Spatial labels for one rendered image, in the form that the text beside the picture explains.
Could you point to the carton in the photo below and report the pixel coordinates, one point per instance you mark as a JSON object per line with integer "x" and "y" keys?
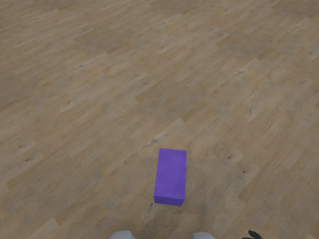
{"x": 170, "y": 178}

